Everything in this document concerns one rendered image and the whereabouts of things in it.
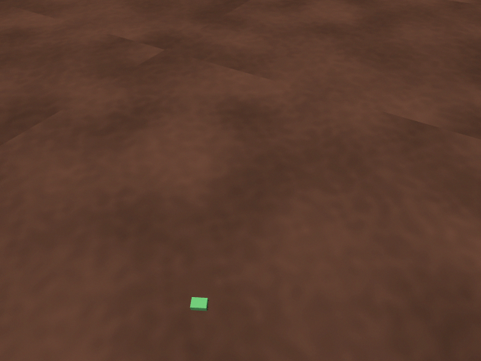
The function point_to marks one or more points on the small box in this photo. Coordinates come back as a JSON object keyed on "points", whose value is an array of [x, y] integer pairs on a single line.
{"points": [[199, 304]]}

